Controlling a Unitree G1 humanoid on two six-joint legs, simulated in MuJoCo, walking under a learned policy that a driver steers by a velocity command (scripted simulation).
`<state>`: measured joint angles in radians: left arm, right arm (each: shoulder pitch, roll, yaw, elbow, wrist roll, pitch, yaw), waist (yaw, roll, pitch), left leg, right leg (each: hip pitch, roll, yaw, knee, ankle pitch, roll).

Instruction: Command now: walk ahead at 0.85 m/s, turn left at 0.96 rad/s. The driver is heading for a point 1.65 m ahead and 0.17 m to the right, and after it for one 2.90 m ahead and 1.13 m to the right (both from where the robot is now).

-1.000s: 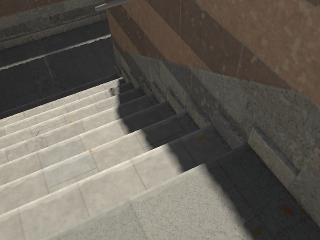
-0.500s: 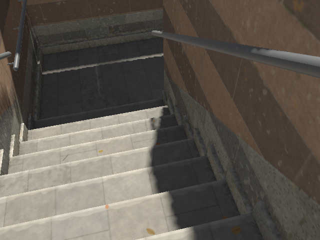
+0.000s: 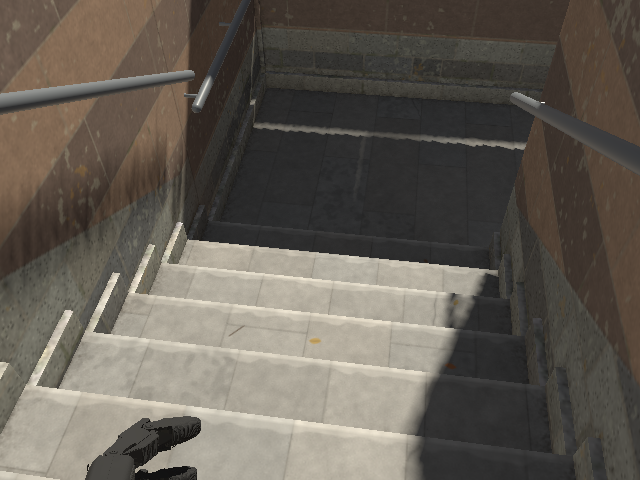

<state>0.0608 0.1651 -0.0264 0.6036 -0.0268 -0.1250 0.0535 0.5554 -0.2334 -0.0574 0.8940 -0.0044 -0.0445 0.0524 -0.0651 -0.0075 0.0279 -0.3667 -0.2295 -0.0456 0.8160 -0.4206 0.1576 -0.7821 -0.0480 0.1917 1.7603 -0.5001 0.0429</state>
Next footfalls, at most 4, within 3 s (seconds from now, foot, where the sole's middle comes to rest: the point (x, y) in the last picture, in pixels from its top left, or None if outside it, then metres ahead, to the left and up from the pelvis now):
0.22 right None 0.32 -0.16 -0.90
0.60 left None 0.26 0.08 -0.79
1.42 left None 0.40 0.05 -0.90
1.78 right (420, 476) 0.61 -0.24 -1.07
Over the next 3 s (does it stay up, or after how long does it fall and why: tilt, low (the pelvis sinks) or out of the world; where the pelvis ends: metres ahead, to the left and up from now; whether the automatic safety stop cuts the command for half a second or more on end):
stays up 1.42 -0.18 -0.78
